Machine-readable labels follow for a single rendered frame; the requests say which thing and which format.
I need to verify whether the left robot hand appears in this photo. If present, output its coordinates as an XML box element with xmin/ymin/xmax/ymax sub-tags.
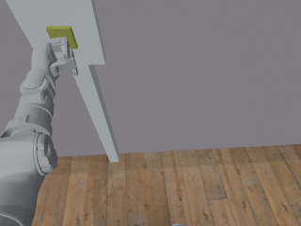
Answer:
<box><xmin>31</xmin><ymin>37</ymin><xmax>78</xmax><ymax>81</ymax></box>

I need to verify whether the button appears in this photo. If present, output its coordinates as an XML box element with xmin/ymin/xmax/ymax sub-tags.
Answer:
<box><xmin>46</xmin><ymin>25</ymin><xmax>78</xmax><ymax>49</ymax></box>

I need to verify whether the panel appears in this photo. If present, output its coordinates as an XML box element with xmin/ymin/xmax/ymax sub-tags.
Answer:
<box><xmin>6</xmin><ymin>0</ymin><xmax>119</xmax><ymax>163</ymax></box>

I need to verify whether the robot left forearm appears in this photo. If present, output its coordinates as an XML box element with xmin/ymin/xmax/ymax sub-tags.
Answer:
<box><xmin>0</xmin><ymin>69</ymin><xmax>55</xmax><ymax>138</ymax></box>

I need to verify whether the robot left upper arm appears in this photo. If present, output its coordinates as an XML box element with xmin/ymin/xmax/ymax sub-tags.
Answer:
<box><xmin>0</xmin><ymin>132</ymin><xmax>57</xmax><ymax>226</ymax></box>

